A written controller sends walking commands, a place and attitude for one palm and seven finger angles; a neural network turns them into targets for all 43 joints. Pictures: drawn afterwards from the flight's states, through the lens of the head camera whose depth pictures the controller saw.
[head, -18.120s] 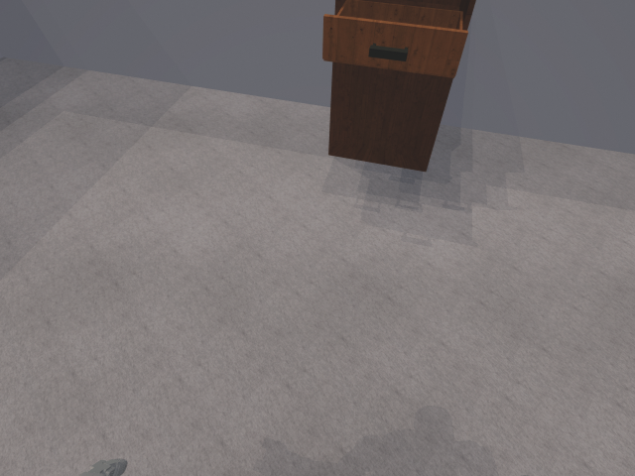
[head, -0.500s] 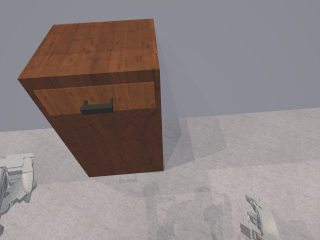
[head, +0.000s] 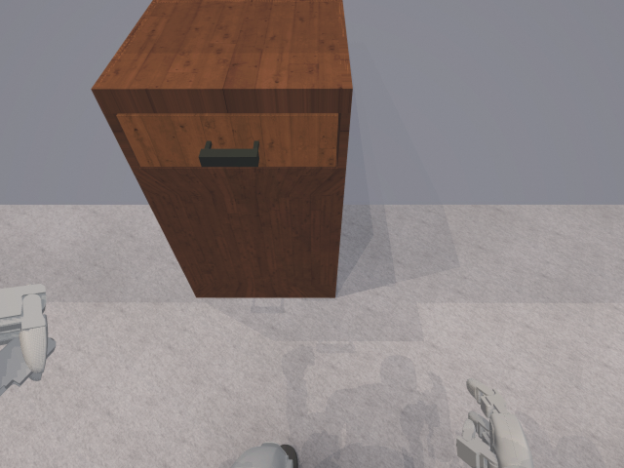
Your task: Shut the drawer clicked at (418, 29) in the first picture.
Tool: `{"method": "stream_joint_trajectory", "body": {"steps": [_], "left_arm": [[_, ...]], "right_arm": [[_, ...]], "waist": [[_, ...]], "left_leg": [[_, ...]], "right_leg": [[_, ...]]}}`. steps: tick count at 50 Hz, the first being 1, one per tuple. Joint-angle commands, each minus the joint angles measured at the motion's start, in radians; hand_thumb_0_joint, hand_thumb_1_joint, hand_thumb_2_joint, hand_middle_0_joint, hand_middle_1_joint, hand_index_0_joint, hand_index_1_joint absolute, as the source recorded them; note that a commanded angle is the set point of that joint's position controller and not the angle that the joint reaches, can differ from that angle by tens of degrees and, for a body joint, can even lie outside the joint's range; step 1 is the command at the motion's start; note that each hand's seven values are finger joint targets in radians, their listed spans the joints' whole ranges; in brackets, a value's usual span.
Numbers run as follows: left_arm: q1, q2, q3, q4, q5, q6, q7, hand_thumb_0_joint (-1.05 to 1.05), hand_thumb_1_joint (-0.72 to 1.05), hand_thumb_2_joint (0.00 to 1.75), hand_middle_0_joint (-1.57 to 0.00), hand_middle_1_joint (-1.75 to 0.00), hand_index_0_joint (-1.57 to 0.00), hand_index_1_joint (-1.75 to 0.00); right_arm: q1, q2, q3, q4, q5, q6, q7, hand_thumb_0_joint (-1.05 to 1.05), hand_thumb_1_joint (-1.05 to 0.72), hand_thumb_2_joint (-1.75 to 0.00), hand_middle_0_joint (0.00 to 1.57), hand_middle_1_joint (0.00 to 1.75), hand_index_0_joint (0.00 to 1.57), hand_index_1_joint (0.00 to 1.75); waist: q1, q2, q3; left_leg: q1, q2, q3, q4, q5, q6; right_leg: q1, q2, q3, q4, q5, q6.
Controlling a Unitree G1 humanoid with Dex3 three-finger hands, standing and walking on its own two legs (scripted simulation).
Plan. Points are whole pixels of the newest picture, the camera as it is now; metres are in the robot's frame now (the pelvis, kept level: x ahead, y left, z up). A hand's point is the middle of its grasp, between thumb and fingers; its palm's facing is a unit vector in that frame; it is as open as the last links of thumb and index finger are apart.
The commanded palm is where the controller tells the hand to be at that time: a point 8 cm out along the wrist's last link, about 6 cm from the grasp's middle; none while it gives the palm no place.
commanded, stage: step back with the hand held close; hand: left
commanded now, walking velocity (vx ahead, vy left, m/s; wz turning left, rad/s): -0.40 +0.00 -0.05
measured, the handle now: (231, 151) +0.72 +0.23 -0.05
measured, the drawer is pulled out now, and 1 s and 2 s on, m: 0.00 0.00 0.00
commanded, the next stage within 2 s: stop stepping back and stand still in 0.38 s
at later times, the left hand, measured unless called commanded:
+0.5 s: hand (36, 431) +0.12 +0.21 +0.18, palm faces +0.24 -0.85 -0.47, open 3.2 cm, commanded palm +0.07 +0.27 +0.19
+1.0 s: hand out of the picture +0.06 +0.22 +0.17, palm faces +0.33 -0.84 -0.43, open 3.3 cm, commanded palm +0.00 +0.27 +0.19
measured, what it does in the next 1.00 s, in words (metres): walks backwards: right foot, then left foot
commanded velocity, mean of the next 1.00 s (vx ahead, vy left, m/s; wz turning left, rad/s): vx -0.10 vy -0.01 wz -0.01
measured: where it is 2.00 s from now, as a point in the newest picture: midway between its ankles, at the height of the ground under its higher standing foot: outside the picture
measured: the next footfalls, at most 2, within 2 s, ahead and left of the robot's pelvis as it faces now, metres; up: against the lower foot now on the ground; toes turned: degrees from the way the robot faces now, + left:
right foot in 0.34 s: -0.11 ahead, -0.10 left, +0.00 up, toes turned -3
left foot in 0.48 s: +0.06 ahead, +0.09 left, +0.00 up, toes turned -3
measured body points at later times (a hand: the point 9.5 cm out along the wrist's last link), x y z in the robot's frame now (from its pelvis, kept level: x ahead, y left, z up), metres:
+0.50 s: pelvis -0.08 +0.00 +0.00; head -0.06 +0.00 +0.45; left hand +0.10 +0.25 +0.21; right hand +0.07 -0.25 -0.08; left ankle +0.02 +0.09 -0.73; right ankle -0.13 -0.11 -0.73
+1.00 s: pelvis -0.15 -0.01 +0.01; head -0.16 +0.00 +0.46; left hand +0.04 +0.26 +0.19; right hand -0.03 -0.24 -0.08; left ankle -0.07 +0.11 -0.72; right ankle -0.15 -0.10 -0.73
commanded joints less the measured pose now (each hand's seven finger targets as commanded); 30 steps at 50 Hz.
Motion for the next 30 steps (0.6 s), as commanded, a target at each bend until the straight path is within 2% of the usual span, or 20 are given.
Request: {"method": "stream_joint_trajectory", "body": {"steps": [1, 3, 5, 7, 8, 9, 11, 14, 15, 17, 18, 19, 21, 22, 24, 25, 27, 28, 29, 30], "left_arm": [[-0.073, 0.151, 0.080, -0.196, -0.005, -0.054, 0.043, 0.00, 0.90, 0.90, -1.40, -1.60, -1.40, -1.60], [-0.118, 0.148, 0.067, -0.185, -0.002, -0.049, 0.046, 0.00, 0.90, 0.90, -1.40, -1.60, -1.40, -1.60], [-0.129, 0.161, 0.083, -0.184, 0.001, -0.053, 0.043, 0.00, 0.90, 0.90, -1.40, -1.60, -1.40, -1.60], [-0.054, 0.144, 0.110, -0.148, 0.010, -0.077, 0.030, 0.00, 0.90, 0.90, -1.40, -1.60, -1.40, -1.60], [-0.067, 0.145, 0.124, -0.156, 0.020, -0.076, 0.027, 0.00, 0.90, 0.90, -1.40, -1.60, -1.40, -1.60], [-0.066, 0.162, 0.138, -0.165, 0.021, -0.076, 0.025, 0.00, 0.90, 0.90, -1.40, -1.60, -1.40, -1.60], [-0.032, 0.149, 0.123, -0.191, 0.012, -0.079, 0.021, 0.00, 0.90, 0.90, -1.40, -1.60, -1.40, -1.60], [0.036, 0.156, 0.117, -0.252, -0.010, -0.085, 0.015, 0.00, 0.90, 0.90, -1.40, -1.60, -1.40, -1.60], [0.024, 0.152, 0.101, -0.263, -0.019, -0.095, 0.010, 0.00, 0.90, 0.90, -1.40, -1.60, -1.40, -1.60], [-0.027, 0.202, 0.125, -0.255, -0.019, -0.114, 0.011, 0.00, 0.90, 0.90, -1.40, -1.60, -1.40, -1.60], [-0.070, 0.196, 0.105, -0.253, -0.018, -0.120, 0.020, 0.00, 0.90, 0.90, -1.40, -1.60, -1.40, -1.60], [-0.091, 0.229, 0.124, -0.258, -0.015, -0.112, 0.030, 0.00, 0.90, 0.90, -1.40, -1.60, -1.40, -1.60], [-0.023, 0.212, 0.129, -0.181, -0.010, -0.083, 0.031, 0.00, 0.90, 0.90, -1.40, -1.60, -1.40, -1.60], [-0.024, 0.206, 0.124, -0.170, -0.012, -0.079, 0.024, 0.00, 0.90, 0.90, -1.40, -1.60, -1.40, -1.60], [-0.054, 0.202, 0.103, -0.166, -0.018, -0.073, 0.010, 0.00, 0.90, 0.90, -1.40, -1.60, -1.40, -1.60], [0.016, 0.200, 0.124, -0.114, -0.020, -0.070, 0.007, 0.00, 0.90, 0.90, -1.40, -1.60, -1.40, -1.60], [0.064, 0.182, 0.116, -0.157, -0.036, -0.059, 0.003, 0.00, 0.90, 0.90, -1.40, -1.60, -1.40, -1.60], [0.071, 0.182, 0.126, -0.182, -0.035, -0.053, 0.006, 0.00, 0.90, 0.90, -1.40, -1.60, -1.40, -1.60], [0.065, 0.195, 0.146, -0.224, -0.029, -0.047, 0.011, 0.00, 0.90, 0.90, -1.40, -1.60, -1.40, -1.60], [0.087, 0.186, 0.141, -0.230, -0.022, -0.039, 0.014, 0.00, 0.90, 0.90, -1.40, -1.60, -1.40, -1.60]], "right_arm": [[-0.055, -0.108, -0.059, -0.103, -0.015, -0.048, -0.007, 0.00, -0.90, -0.90, 0.20, 0.30, 0.20, 0.30], [-0.071, -0.111, -0.053, -0.102, -0.014, -0.043, -0.012, 0.00, -0.90, -0.90, 0.20, 0.30, 0.20, 0.30], [-0.096, -0.139, -0.050, -0.112, -0.013, -0.043, -0.024, 0.00, -0.90, -0.90, 0.20, 0.30, 0.20, 0.30], [-0.102, -0.152, -0.056, -0.130, -0.010, -0.058, -0.023, 0.00, -0.90, -0.90, 0.20, 0.30, 0.20, 0.30], [-0.110, -0.147, -0.055, -0.133, -0.020, -0.062, -0.022, 0.00, -0.90, -0.90, 0.20, 0.30, 0.20, 0.30], [-0.110, -0.135, -0.057, -0.135, -0.023, -0.063, -0.020, 0.00, -0.90, -0.90, 0.20, 0.30, 0.20, 0.30], [-0.104, -0.130, -0.059, -0.133, -0.023, -0.069, -0.001, 0.00, -0.90, -0.90, 0.20, 0.30, 0.20, 0.30], [-0.092, -0.128, -0.054, -0.116, -0.028, -0.080, 0.020, 0.00, -0.90, -0.90, 0.20, 0.30, 0.20, 0.30], [-0.080, -0.112, -0.044, -0.102, -0.028, -0.078, 0.025, 0.00, -0.90, -0.90, 0.20, 0.30, 0.20, 0.30], [-0.077, -0.100, -0.039, -0.088, -0.025, -0.062, 0.021, 0.00, -0.90, -0.90, 0.20, 0.30, 0.20, 0.30], [-0.077, -0.091, -0.039, -0.083, -0.015, -0.062, 0.017, 0.00, -0.90, -0.90, 0.20, 0.30, 0.20, 0.30], [-0.080, -0.105, -0.055, -0.083, -0.004, -0.062, 0.013, 0.00, -0.90, -0.90, 0.20, 0.30, 0.20, 0.30], [-0.103, -0.091, -0.046, -0.101, -0.011, -0.036, -0.001, 0.00, -0.90, -0.90, 0.20, 0.30, 0.20, 0.30], [-0.111, -0.095, -0.039, -0.107, -0.011, -0.024, -0.007, 0.00, -0.90, -0.90, 0.20, 0.30, 0.20, 0.30], [-0.109, -0.122, -0.042, -0.116, 0.002, -0.014, -0.014, 0.00, -0.90, -0.90, 0.20, 0.30, 0.20, 0.30], [-0.082, -0.130, -0.052, -0.117, 0.001, -0.013, -0.008, 0.00, -0.90, -0.90, 0.20, 0.30, 0.20, 0.30], [-0.085, -0.128, -0.048, -0.137, -0.004, -0.026, 0.001, 0.00, -0.90, -0.90, 0.20, 0.30, 0.20, 0.30], [-0.095, -0.135, -0.047, -0.146, -0.005, -0.034, 0.001, 0.00, -0.90, -0.90, 0.20, 0.30, 0.20, 0.30], [-0.107, -0.143, -0.049, -0.159, -0.004, -0.037, -0.004, 0.00, -0.90, -0.90, 0.20, 0.30, 0.20, 0.30], [-0.095, -0.135, -0.045, -0.160, -0.002, -0.037, -0.006, 0.00, -0.90, -0.90, 0.20, 0.30, 0.20, 0.30]], "waist": [[-0.037, -0.228, -0.134], [-0.042, -0.179, -0.095], [-0.026, -0.004, -0.063], [-0.015, 0.206, -0.146], [-0.011, 0.225, -0.135], [-0.008, 0.173, -0.145], [-0.005, 0.102, -0.151], [-0.007, 0.186, -0.185], [-0.012, 0.134, -0.187], [-0.027, -0.036, -0.198], [-0.032, -0.113, -0.220], [-0.027, -0.224, -0.251], [-0.031, -0.156, -0.230], [-0.031, -0.107, -0.208], [-0.030, -0.017, -0.184], [-0.016, 0.020, -0.232], [-0.007, 0.150, -0.251], [-0.003, 0.154, -0.203], [-0.001, 0.174, -0.176], [-0.007, 0.137, -0.156]], "left_leg": [[0.286, -0.037, 0.003, 0.205, -0.122, -0.033], [0.273, -0.026, -0.018, 0.036, -0.079, -0.026], [0.173, 0.070, -0.128, -0.203, -0.052, 0.013], [-0.130, 0.230, -0.309, -0.451, -0.524, 0.090], [-0.239, 0.282, -0.374, -0.495, -0.601, 0.133], [-0.211, 0.286, -0.372, -0.460, -0.522, 0.143], [-0.130, 0.254, -0.276, -0.379, -0.388, 0.130], [0.035, 0.189, -0.173, -0.316, -0.264, 0.066], [0.095, 0.155, -0.150, -0.254, -0.163, 0.042], [0.231, 0.051, -0.010, -0.062, -0.056, -0.028], [0.282, 0.007, 0.039, 0.021, -0.009, -0.039], [0.289, -0.019, 0.031, 0.112, -0.030, -0.037], [0.207, -0.008, 0.007, 0.087, 0.052, -0.026], [0.222, 0.002, -0.005, 0.009, 0.184, -0.019], [0.303, 0.075, -0.055, -0.156, 0.474, 0.000], [0.373, 0.120, -0.090, -0.149, 0.457, 0.031], [0.248, 0.171, -0.190, -0.279, 0.051, 0.067], [0.095, 0.180, -0.226, -0.371, -0.288, 0.068], [-0.023, 0.162, -0.224, -0.417, -0.471, 0.060], [-0.061, 0.127, -0.182, -0.397, -0.497, 0.039]], "right_leg": [[-0.281, -0.235, 0.263, -0.331, -0.098, -0.125], [-0.231, -0.172, 0.175, -0.248, 0.028, -0.080], [-0.130, -0.028, 0.067, -0.123, 0.022, -0.006], [0.189, 0.069, 0.003, 0.189, -0.073, 0.017], [0.237, 0.075, 0.020, 0.318, -0.076, 0.016], [0.200, 0.065, 0.039, 0.353, -0.088, 0.011], [0.141, 0.051, 0.031, 0.266, -0.166, -0.004], [0.107, 0.037, -0.014, -0.035, -0.150, -0.024], [0.082, 0.001, 0.014, -0.175, -0.085, -0.031], [-0.053, -0.134, 0.172, -0.266, 0.144, -0.075], [-0.095, -0.192, 0.197, -0.285, 0.311, -0.050], [-0.096, -0.221, 0.214, -0.266, 0.450, -0.028], [0.007, -0.208, 0.158, -0.162, 0.693, -0.036], [0.016, -0.170, 0.128, -0.135, 0.693, -0.022], [0.019, -0.054, 0.042, -0.074, 0.478, 0.030], [-0.012, -0.008, 0.025, -0.058, 0.272, 0.040], [0.054, 0.029, 0.011, -0.009, -0.092, 0.010], [0.128, 0.038, 0.006, -0.003, -0.158, -0.009], [0.200, 0.045, -0.004, -0.014, -0.170, -0.020], [0.216, 0.043, -0.012, -0.052, -0.199, -0.033]]}}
